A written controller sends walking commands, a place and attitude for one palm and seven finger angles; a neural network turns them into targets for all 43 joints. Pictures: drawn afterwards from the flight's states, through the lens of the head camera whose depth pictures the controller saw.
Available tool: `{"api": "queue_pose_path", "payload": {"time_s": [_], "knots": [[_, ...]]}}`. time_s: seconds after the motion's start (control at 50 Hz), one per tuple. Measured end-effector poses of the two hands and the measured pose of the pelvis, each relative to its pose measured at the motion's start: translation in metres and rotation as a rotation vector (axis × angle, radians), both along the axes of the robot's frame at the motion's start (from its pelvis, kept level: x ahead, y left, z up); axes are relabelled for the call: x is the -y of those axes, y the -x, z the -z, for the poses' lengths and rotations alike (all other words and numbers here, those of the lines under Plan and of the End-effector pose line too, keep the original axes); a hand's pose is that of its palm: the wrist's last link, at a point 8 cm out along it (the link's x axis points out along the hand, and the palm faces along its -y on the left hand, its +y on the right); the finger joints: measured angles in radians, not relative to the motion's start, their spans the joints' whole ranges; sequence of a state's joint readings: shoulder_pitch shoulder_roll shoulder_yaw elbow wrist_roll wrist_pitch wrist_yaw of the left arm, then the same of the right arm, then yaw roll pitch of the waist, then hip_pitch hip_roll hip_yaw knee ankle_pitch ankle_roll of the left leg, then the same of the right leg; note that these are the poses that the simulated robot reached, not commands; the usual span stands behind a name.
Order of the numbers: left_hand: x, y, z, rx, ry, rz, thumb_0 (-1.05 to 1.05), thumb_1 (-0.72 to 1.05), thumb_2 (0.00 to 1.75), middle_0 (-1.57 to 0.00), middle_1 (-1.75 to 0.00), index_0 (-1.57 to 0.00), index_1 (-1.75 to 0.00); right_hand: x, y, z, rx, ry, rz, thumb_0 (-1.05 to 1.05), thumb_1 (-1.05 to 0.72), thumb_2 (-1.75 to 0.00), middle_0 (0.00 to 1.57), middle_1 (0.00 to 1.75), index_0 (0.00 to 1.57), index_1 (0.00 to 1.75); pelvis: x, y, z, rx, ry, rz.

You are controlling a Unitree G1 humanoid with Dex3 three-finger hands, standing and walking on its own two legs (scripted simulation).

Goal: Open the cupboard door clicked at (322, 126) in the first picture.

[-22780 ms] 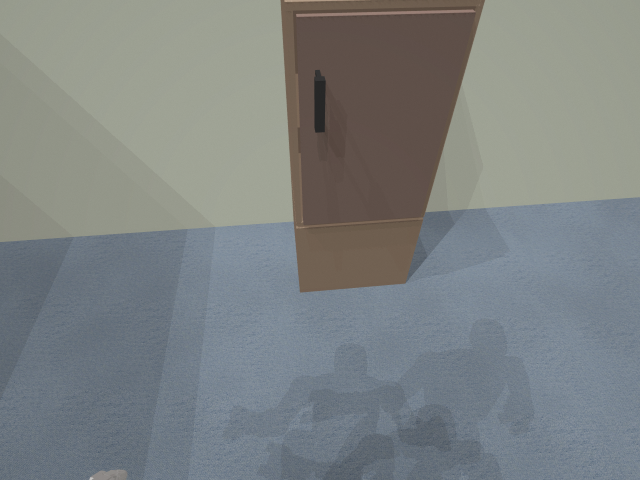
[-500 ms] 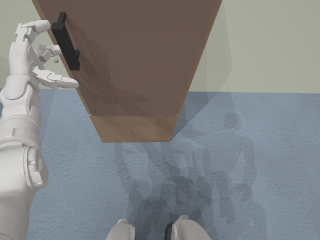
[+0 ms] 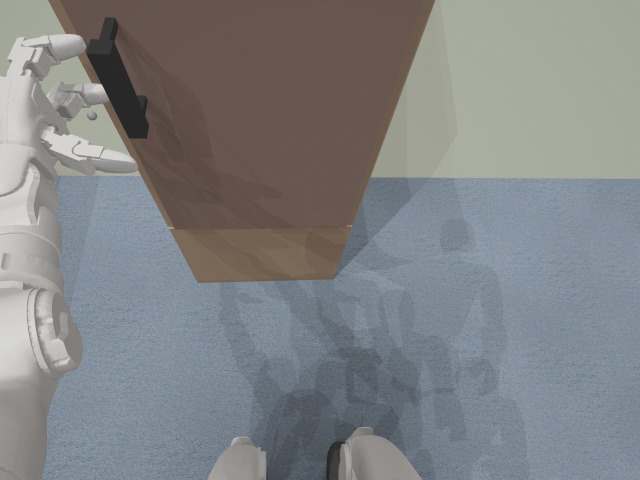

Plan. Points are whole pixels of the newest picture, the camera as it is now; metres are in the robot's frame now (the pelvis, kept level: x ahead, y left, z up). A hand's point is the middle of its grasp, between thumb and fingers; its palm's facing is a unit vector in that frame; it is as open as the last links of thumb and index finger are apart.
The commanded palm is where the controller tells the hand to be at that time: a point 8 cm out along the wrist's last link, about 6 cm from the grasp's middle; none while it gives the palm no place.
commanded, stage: move the hooked fingers beside the handle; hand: left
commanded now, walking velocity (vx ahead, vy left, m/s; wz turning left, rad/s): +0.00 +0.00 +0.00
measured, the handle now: (124, 81) +0.57 +0.21 +0.10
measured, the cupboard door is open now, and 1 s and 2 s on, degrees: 0 0 0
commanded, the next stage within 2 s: none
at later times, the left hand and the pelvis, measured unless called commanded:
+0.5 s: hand (81, 111) +0.52 +0.25 +0.10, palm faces +0.02 -1.00 +0.00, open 14.5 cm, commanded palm +0.50 +0.27 +0.09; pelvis +0.01 +0.01 +0.00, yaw -1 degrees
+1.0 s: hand (74, 111) +0.51 +0.25 +0.10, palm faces +0.00 -1.00 -0.02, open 14.0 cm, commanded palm +0.49 +0.30 +0.09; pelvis +0.00 +0.00 +0.00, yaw -3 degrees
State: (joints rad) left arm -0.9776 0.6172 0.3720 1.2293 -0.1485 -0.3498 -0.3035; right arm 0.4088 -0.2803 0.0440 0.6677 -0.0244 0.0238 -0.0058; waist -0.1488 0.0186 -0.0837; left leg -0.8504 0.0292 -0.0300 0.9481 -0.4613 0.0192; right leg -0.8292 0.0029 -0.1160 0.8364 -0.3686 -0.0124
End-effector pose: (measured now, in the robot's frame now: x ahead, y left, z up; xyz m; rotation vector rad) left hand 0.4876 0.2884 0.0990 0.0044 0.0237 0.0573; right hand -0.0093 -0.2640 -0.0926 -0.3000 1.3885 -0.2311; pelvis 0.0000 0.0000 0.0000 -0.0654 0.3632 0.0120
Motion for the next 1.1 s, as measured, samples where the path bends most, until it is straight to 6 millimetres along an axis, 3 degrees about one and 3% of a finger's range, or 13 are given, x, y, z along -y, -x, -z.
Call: {"api": "queue_pose_path", "payload": {"time_s": [0.88,1.1], "knots": [[-0.012,-0.008,0.001,-0.01,-0.004,0.059,-0.02,-0.5,0.3,-0.3,-1.2,-0.28,-1.2,-0.005,0.004,-0.005,0.01,0.023,0.073,0.0,-0.91,-0.9,0.21,0.3,0.21,0.3,-0.005,-0.004,0.0,-0.006,0.001,0.045],[-0.022,0.001,-0.007,-0.003,-0.017,0.056,-0.02,-0.5,0.3,-0.3,-1.2,-0.3,-1.2,-0.002,0.01,-0.005,0.003,0.022,0.078,0.0,-0.91,-0.9,0.21,0.3,0.21,0.3,-0.003,-0.001,-0.001,-0.001,-0.002,0.049]]}}
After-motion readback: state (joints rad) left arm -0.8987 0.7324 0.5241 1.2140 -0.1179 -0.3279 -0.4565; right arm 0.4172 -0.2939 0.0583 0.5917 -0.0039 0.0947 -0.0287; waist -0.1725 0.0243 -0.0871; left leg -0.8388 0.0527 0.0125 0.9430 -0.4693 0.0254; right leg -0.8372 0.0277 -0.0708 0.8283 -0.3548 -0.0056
